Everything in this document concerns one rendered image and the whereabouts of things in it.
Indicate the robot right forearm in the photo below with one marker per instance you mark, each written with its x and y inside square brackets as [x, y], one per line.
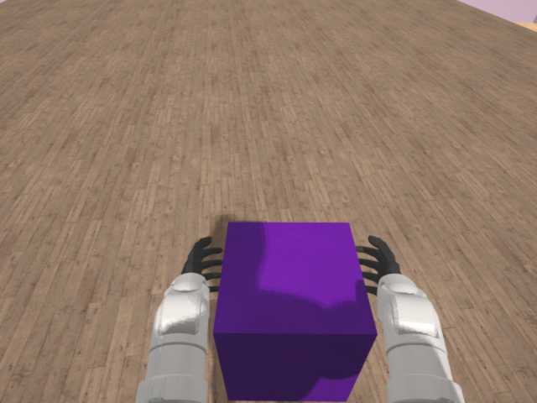
[418, 366]

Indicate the left robot hand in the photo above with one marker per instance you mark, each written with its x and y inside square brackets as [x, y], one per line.
[196, 255]

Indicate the carton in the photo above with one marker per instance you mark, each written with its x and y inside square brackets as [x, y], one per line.
[293, 320]

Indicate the right robot hand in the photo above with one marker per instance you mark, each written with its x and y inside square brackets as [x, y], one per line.
[384, 265]

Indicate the robot left forearm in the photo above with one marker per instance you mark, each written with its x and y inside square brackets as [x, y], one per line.
[175, 371]

